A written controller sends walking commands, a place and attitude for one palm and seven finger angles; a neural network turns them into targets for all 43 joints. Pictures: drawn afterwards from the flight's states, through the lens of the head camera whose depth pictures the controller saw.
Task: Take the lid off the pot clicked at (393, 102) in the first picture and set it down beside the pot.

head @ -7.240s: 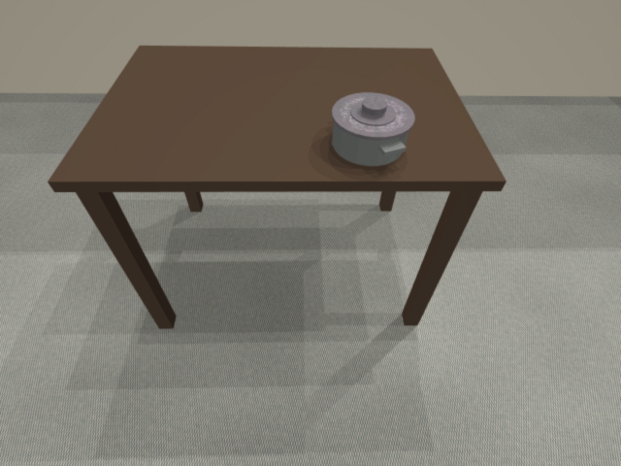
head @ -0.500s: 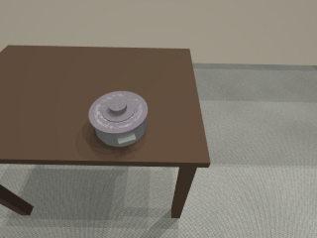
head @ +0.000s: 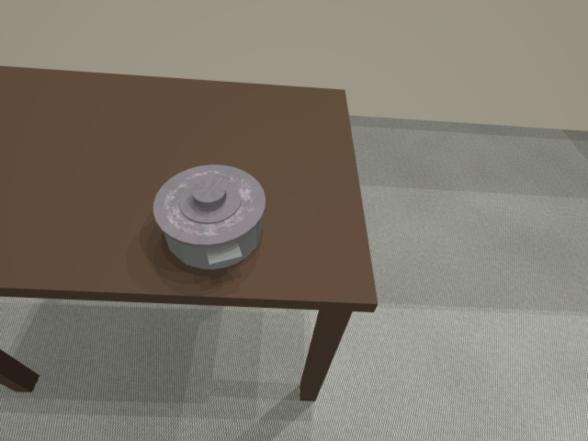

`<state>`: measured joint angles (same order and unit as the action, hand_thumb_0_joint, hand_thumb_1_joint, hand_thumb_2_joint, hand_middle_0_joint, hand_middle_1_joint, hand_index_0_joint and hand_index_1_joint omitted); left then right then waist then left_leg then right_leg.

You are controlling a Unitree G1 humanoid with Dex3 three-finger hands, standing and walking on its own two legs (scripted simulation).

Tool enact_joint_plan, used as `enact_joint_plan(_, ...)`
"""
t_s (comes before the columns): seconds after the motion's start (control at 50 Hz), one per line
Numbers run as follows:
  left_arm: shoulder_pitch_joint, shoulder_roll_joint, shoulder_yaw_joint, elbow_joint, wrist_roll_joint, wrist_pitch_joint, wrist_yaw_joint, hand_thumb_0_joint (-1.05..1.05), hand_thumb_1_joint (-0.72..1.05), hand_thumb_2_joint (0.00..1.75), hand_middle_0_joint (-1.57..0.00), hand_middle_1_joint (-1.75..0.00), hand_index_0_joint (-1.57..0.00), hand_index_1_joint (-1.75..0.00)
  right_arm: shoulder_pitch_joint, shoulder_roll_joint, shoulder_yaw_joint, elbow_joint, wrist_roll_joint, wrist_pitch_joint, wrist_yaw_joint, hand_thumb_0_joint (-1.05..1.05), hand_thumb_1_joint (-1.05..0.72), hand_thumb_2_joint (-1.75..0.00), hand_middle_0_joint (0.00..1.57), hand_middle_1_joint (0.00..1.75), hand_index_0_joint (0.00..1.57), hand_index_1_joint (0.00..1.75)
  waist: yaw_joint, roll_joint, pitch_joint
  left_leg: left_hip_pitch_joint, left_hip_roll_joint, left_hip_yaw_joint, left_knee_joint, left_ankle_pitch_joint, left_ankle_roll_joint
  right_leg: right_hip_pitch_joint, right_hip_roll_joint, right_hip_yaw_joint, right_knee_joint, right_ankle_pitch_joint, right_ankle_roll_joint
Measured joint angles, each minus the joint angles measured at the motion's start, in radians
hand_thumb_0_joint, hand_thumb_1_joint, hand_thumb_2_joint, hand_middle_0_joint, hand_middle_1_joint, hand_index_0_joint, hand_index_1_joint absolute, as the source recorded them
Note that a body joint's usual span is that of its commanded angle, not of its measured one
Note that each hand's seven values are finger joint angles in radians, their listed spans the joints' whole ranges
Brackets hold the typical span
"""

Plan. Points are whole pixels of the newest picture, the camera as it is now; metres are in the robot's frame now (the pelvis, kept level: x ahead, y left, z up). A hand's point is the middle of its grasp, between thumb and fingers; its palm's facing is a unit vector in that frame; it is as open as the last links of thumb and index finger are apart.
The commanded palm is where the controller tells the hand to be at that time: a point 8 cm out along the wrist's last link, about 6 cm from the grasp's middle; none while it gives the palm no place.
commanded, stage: look again from close up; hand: left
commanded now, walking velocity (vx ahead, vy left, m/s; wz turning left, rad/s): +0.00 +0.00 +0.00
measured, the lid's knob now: (209, 193) +0.47 +0.18 +0.05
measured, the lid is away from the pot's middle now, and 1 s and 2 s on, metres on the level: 0.00 0.00 0.00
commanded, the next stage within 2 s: lift the closed hand beside the body in 0.08 s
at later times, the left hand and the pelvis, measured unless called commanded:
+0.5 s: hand out of the picture +0.11 +0.17 -0.06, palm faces +0.14 -0.96 -0.24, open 5.4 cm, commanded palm +0.07 +0.23 -0.03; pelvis -0.04 -0.02 +0.00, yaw +2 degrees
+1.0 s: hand out of the picture +0.06 +0.19 -0.01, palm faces +0.29 -0.89 -0.35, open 3.1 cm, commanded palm +0.02 +0.23 +0.03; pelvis -0.05 -0.04 +0.01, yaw +3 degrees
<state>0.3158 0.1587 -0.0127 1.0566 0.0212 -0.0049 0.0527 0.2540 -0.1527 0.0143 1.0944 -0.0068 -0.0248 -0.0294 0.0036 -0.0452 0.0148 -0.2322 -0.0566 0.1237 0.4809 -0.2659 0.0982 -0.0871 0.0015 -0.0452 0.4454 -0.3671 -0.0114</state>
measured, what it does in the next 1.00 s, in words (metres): shifts its weight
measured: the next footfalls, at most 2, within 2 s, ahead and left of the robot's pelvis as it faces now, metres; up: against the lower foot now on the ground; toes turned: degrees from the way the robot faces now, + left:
none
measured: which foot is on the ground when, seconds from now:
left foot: down 0.00-1.00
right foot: down 0.00-1.00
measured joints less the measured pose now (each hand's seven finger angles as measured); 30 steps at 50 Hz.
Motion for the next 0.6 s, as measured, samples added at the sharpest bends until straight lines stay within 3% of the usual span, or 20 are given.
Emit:
enact_joint_plan(0.2,0.007,0.006,-0.001,0.014,0.002,-0.005,0.005,0.0,0.91,0.9,-0.2,-0.3,-0.2,-0.3,0.009,-0.001,0.003,0.009,0.0,0.004,0.003,0.01,-0.92,-0.9,0.2,0.3,0.2,0.29,-0.003,0.011,0.01,-0.007,0.002,-0.003,-0.007,0.012,-0.002,-0.005,0.002,-0.002,-0.009,0.011,0.0)
enact_joint_plan(0.24,0.074,0.014,-0.024,-0.255,-0.021,0.051,0.024,0.01,0.91,0.9,-0.2,-0.31,-0.2,-0.31,0.061,-0.015,0.002,-0.077,0.027,-0.065,0.011,0.01,-0.93,-0.9,0.2,0.3,0.2,0.29,0.007,0.023,0.019,-0.019,-0.005,-0.009,-0.007,0.017,-0.007,-0.027,-0.003,-0.005,0.014,0.009,-0.005)
enact_joint_plan(0.28,0.109,0.027,-0.023,-0.486,-0.029,0.05,0.064,0.02,0.94,0.9,-0.23,-0.33,-0.23,-0.33,0.095,-0.038,0.005,-0.123,0.041,-0.155,0.007,0.01,-0.93,-0.9,0.2,0.3,0.2,0.29,0.016,0.049,0.006,-0.013,-0.018,-0.019,-0.037,0.04,-0.013,-0.05,-0.011,0.0,0.051,0.018,-0.013)
enact_joint_plan(0.32,0.105,0.03,-0.022,-0.635,-0.024,0.046,0.094,0.02,0.94,0.9,-0.26,-0.37,-0.26,-0.37,0.096,-0.061,0.001,-0.162,0.035,-0.188,0.016,0.01,-0.92,-0.9,0.2,0.3,0.2,0.29,0.007,0.079,-0.014,0.002,-0.035,-0.036,-0.067,0.065,-0.011,-0.049,-0.02,0.003,0.064,0.025,-0.015)
enact_joint_plan(0.4,0.039,0.012,0.007,-0.655,0.006,-0.004,0.072,0.01,0.94,0.9,-0.36,-0.48,-0.36,-0.48,0.013,-0.076,-0.022,-0.256,0.015,-0.146,0.051,0.01,-0.92,-0.9,0.2,0.3,0.2,0.29,-0.016,0.108,-0.062,-0.037,-0.032,-0.034,-0.039,0.072,0.0,-0.056,-0.017,0.008,0.033,0.006,0.005)
enact_joint_plan(0.46,0.08,-0.003,0.032,-0.698,-0.011,-0.016,0.014,0.01,0.93,0.9,-0.46,-0.6,-0.46,-0.6,-0.049,-0.06,-0.027,-0.347,0.012,-0.1,0.062,0.01,-0.92,-0.9,0.2,0.3,0.2,0.29,-0.027,0.094,-0.069,-0.048,-0.005,-0.029,-0.031,0.079,-0.012,-0.072,0.008,0.015,0.036,0.033,-0.011)
enact_joint_plan(0.52,0.149,0.019,0.054,-0.804,-0.028,-0.034,-0.009,0.01,0.92,0.9,-0.58,-0.72,-0.58,-0.73,-0.067,-0.056,-0.019,-0.446,0.016,-0.082,0.041,0.01,-0.91,-0.9,0.2,0.3,0.2,0.29,-0.007,0.054,-0.056,-0.041,0.015,-0.039,-0.03,0.09,-0.03,-0.056,0.029,0.006,0.021,0.048,-0.028)
enact_joint_plan(0.6,0.144,0.055,0.087,-0.843,-0.042,-0.053,0.01,0.01,0.91,0.9,-0.75,-0.91,-0.75,-0.91,-0.096,-0.086,-0.021,-0.524,0.022,-0.068,0.004,0.01,-0.91,-0.9,0.2,0.3,0.2,0.29,0.024,0.043,-0.018,-0.036,0.03,-0.073,-0.024,0.107,-0.044,-0.026,0.05,-0.027,-0.012,0.075,-0.044)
